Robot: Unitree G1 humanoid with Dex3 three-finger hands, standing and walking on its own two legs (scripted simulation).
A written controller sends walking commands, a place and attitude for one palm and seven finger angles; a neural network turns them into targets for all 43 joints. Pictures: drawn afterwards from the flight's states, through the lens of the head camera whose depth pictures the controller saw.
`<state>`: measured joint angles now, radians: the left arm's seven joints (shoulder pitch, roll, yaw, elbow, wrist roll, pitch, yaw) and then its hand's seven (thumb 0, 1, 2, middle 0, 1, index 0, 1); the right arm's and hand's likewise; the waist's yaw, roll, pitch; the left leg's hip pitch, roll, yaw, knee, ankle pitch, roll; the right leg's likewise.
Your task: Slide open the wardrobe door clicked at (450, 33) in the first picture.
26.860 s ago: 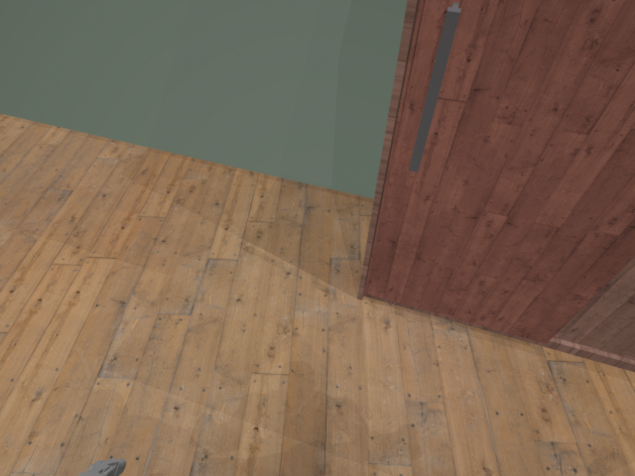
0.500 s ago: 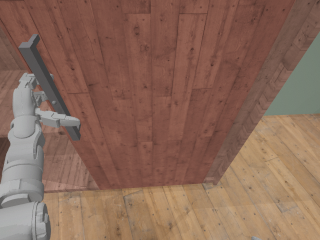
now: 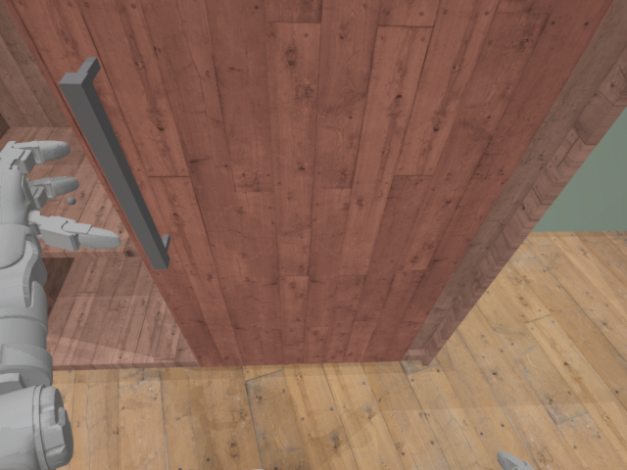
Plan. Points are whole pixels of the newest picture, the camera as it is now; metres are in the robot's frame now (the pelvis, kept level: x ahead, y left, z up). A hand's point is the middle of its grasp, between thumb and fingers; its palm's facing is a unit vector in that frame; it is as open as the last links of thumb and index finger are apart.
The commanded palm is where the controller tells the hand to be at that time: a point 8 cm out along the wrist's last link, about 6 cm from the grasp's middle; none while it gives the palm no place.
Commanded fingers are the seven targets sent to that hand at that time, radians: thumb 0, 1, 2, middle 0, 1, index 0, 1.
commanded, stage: slip the hand off the handle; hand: left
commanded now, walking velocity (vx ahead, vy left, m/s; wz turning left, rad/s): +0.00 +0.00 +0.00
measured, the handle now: (133, 183) +0.46 +0.28 +0.09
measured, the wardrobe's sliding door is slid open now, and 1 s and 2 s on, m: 0.52 0.52 0.52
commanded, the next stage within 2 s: draw the hand back to the body in 0.84 s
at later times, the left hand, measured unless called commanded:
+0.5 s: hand (43, 233) +0.35 +0.34 +0.11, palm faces +0.40 -0.89 -0.20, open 14.7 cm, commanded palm +0.30 +0.37 +0.13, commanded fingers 0.00 -0.55 0.20 -0.25 -1.15 -0.25 -1.15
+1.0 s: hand (17, 294) +0.26 +0.32 +0.13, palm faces +0.42 -0.89 -0.17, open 14.7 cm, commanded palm +0.23 +0.35 +0.13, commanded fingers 0.00 -0.55 0.20 -0.25 -1.15 -0.25 -1.15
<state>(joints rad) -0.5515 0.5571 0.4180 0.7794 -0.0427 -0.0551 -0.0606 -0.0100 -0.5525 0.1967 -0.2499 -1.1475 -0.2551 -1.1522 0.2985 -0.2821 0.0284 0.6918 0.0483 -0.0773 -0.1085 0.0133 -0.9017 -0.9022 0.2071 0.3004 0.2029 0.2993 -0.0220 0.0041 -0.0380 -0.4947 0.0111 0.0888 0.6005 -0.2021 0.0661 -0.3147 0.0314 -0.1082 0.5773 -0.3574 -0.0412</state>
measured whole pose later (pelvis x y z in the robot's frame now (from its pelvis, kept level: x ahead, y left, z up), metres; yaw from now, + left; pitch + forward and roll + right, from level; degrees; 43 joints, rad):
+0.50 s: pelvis +0.00 +0.01 +0.00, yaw -1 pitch +5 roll -2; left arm -0.29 0.51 0.48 0.51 -0.10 -0.04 -0.09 -0.01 -0.55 0.20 -0.25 -1.15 -0.26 -1.15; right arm 0.32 -0.26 0.03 0.65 0.05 -0.08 -0.11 0.02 -0.90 -0.90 0.21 0.30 0.20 0.30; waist -0.01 0.02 -0.05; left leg -0.49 0.01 0.11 0.61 -0.21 0.08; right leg -0.32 0.03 -0.09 0.59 -0.36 -0.03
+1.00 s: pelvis -0.01 +0.00 +0.00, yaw +2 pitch +0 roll -1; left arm -0.08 0.44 0.41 0.23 -0.18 0.05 -0.10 -0.01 -0.55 0.20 -0.25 -1.15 -0.26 -1.15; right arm 0.20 -0.25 0.07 0.66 0.07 -0.16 -0.13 0.02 -0.90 -0.90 0.21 0.30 0.20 0.30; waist 0.06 0.03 -0.03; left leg -0.39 0.00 0.07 0.56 -0.17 0.06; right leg -0.21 0.03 -0.13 0.55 -0.34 -0.05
